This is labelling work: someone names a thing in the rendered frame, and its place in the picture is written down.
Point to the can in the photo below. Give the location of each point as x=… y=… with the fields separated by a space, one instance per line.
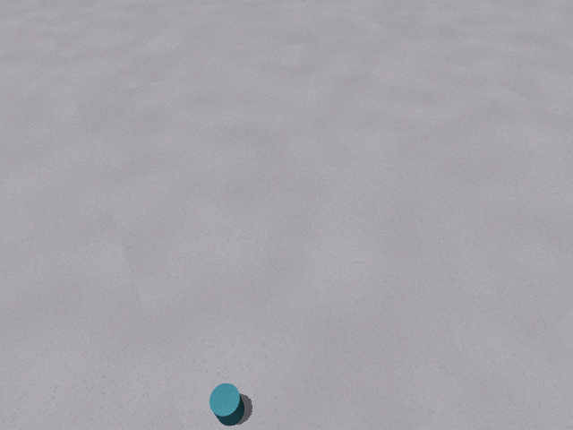
x=227 y=404

